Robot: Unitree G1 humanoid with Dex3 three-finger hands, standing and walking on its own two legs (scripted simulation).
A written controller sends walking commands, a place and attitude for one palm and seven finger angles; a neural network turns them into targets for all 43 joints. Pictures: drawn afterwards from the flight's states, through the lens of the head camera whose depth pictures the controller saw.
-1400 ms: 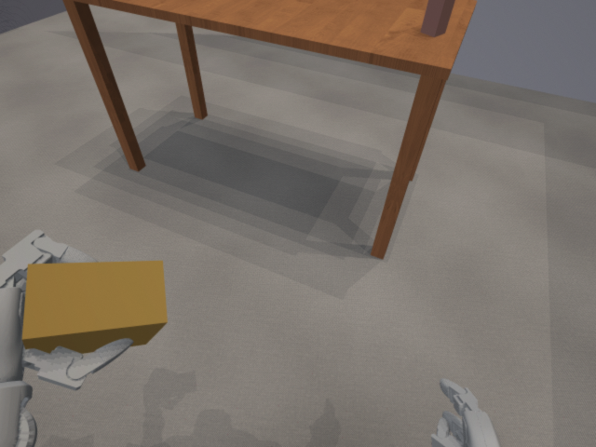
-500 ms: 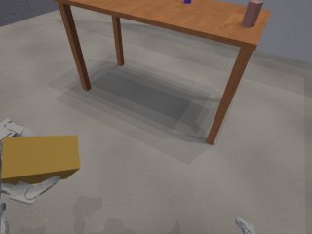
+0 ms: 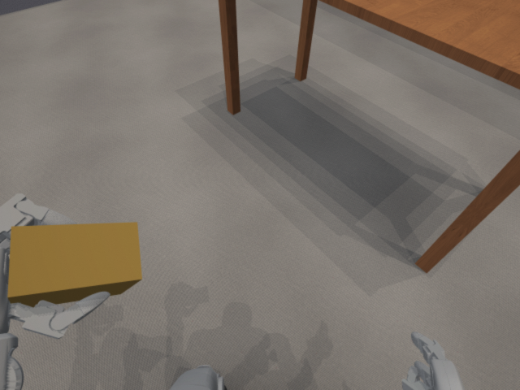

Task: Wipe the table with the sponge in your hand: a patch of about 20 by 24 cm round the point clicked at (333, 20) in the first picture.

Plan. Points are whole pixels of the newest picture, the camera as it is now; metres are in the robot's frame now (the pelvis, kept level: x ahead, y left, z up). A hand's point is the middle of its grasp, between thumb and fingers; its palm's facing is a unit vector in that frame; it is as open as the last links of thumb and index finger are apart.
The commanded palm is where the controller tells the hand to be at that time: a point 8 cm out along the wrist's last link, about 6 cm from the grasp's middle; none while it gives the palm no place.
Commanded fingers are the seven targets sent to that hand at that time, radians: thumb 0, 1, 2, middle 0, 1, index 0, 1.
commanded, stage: walk to a spot facing it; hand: left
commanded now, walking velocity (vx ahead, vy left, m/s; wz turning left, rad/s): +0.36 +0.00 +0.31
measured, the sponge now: (93, 264) +0.22 +0.21 +0.14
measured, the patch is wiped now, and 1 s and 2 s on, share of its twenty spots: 0.00 0.00 0.00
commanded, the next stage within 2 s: none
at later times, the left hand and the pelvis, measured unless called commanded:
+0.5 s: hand (121, 199) +0.30 +0.21 +0.16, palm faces +0.56 -0.71 -0.42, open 10.3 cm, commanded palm +0.24 +0.24 +0.18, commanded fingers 0.00 0.10 1.30 -1.20 -1.60 -1.20 -1.60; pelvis +0.13 -0.06 -0.01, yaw +10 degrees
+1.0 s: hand (112, 119) +0.42 +0.25 +0.18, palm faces +0.60 -0.68 -0.42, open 10.3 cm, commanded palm +0.34 +0.28 +0.18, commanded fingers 0.00 0.10 1.30 -1.20 -1.60 -1.20 -1.60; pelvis +0.27 -0.04 -0.01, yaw +16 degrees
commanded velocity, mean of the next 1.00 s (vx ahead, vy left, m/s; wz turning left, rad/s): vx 0.36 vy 0.00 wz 0.32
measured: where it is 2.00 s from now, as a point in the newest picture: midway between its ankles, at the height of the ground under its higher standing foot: (268, 290)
